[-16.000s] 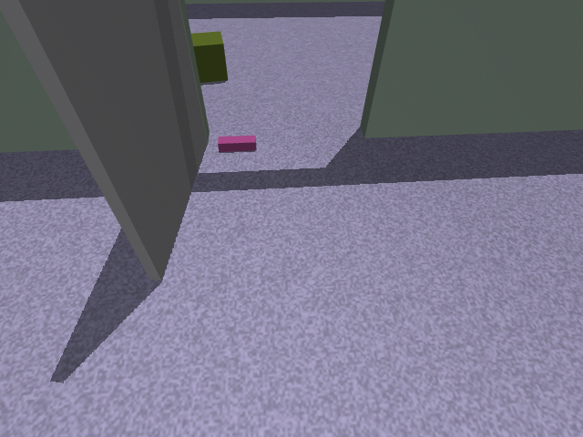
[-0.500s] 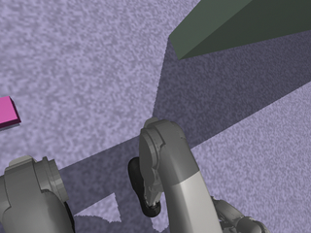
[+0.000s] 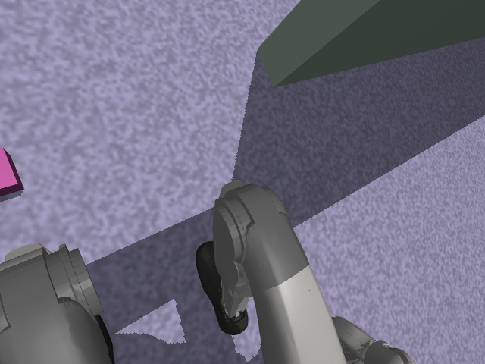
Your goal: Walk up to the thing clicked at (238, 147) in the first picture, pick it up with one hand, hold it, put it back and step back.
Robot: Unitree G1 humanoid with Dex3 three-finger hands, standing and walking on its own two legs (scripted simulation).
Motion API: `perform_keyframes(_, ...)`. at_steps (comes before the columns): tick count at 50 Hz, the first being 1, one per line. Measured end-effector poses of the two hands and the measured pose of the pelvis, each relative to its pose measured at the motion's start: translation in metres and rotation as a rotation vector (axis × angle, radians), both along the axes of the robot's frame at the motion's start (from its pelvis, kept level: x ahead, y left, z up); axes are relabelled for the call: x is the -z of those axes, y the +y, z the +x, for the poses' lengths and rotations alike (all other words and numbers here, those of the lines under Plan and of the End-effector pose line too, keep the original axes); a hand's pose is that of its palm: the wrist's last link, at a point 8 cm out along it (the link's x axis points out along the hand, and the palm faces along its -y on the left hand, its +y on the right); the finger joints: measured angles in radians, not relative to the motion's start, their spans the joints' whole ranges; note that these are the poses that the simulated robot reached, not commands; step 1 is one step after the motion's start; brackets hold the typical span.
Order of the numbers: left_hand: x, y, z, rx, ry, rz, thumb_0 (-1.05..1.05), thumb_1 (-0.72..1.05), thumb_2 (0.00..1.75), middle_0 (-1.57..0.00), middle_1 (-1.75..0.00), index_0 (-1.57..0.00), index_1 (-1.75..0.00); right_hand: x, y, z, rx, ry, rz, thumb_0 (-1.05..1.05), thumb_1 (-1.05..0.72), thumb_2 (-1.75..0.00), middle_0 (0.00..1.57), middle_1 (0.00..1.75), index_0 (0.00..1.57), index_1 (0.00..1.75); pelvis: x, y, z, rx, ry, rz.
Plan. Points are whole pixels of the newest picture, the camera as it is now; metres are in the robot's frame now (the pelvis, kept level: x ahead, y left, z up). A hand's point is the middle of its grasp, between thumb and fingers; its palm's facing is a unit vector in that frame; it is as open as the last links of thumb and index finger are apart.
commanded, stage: close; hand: left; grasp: from above
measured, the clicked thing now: out of the picture +0.42 +0.32 -0.26
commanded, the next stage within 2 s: settle in 0.82 s
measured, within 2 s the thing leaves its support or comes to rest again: leaves its support in 1.24 s
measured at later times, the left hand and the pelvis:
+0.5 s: hand out of the picture +0.41 +0.31 -0.24, palm faces -0.44 -0.15 -0.89, open 9.6 cm; pelvis +0.00 +0.00 +0.00, yaw +0 degrees
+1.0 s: hand out of the picture +0.42 +0.31 -0.23, palm faces -0.44 -0.15 -0.89, open 9.4 cm; pelvis +0.00 +0.00 +0.01, yaw +0 degrees
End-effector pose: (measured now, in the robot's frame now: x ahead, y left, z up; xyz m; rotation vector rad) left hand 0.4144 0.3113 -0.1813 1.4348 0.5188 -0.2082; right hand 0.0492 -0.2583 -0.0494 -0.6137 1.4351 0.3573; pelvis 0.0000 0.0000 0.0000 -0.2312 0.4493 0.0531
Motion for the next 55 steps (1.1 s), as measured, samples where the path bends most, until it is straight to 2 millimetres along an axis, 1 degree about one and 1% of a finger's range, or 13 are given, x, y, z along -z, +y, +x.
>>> perform_keyframes(12, -0.002, 0.001, 0.002, -0.011, 0.002, -0.002, 0.01, 0.06, 0.61, -0.57, -0.78, -0.59, -0.73, -0.008, -0.010, 0.002, -0.006, -0.019, -0.032, 0.00, -0.91, -0.90, 0.20, 0.29, 0.20, 0.30, -0.001, 0.000, -0.002, -0.001, -0.002, -0.001)
perform_keyframes(32, -0.003, 0.002, 0.005, -0.014, 0.004, -0.003, 0.01, 0.08, 0.50, -0.67, -0.66, -0.68, -0.62, -0.007, -0.004, 0.005, -0.014, -0.033, -0.011, 0.00, -0.91, -0.90, 0.20, 0.29, 0.20, 0.30, -0.003, 0.000, -0.003, -0.002, -0.001, 0.001)
perform_keyframes(48, -0.004, 0.003, 0.007, -0.017, 0.004, -0.003, 0.01, 0.08, 0.45, -0.75, -0.53, -0.75, -0.53, -0.011, -0.009, 0.001, -0.003, -0.018, -0.038, 0.00, -0.91, -0.90, 0.20, 0.29, 0.20, 0.30, -0.005, -0.001, -0.003, 0.001, 0.008, 0.001)
perform_keyframes(55, -0.005, 0.004, 0.009, -0.023, 0.006, -0.004, 0.01, 0.07, 0.45, -0.78, -0.50, -0.78, -0.50, -0.011, -0.009, -0.001, 0.008, -0.017, -0.041, 0.00, -0.92, -0.91, 0.20, 0.29, 0.20, 0.30, -0.005, -0.001, -0.002, -0.001, 0.011, 0.003)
